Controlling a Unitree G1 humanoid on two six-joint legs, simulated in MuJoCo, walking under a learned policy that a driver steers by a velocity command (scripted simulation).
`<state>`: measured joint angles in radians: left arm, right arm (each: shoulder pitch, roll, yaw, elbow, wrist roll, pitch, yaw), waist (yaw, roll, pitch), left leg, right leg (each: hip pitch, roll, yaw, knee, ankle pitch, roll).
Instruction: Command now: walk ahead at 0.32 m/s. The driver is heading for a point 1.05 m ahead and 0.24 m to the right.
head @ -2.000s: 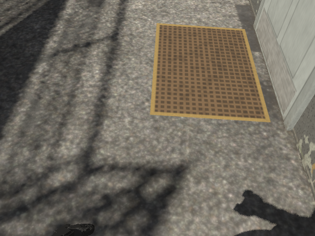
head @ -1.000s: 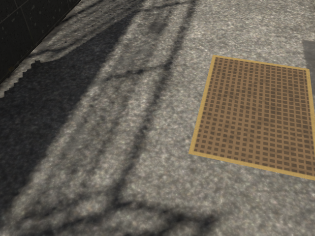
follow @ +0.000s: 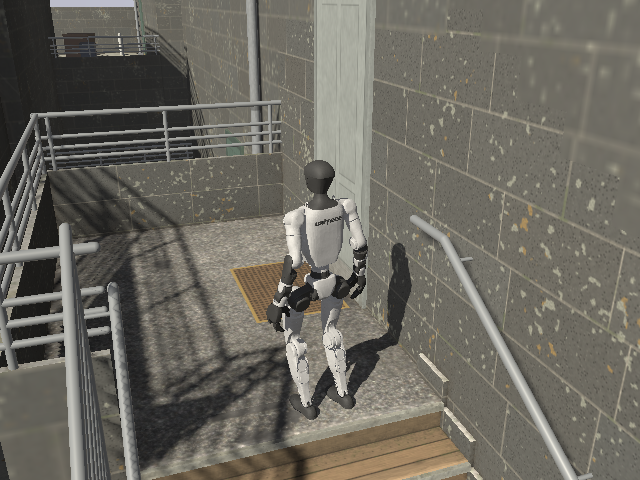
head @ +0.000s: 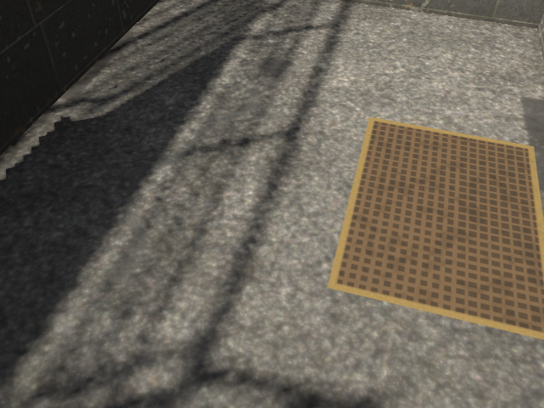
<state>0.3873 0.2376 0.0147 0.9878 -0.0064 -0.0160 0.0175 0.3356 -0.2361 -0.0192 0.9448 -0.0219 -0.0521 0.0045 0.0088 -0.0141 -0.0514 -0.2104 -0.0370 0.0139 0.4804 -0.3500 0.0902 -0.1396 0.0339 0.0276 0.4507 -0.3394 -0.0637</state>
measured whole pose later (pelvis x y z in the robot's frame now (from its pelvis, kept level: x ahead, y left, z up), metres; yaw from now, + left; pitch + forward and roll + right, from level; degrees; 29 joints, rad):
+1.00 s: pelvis +0.53 -0.01 -0.02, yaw -1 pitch +0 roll -1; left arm 0.50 0.18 0.01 1.05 0.01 -0.09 0.02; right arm 0.01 -0.19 -0.02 0.83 -0.04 -0.07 0.01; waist 0.07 0.01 0.06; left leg -0.44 -0.01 0.09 0.50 -0.06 0.12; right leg 0.10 0.07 -0.05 0.40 -0.45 -0.07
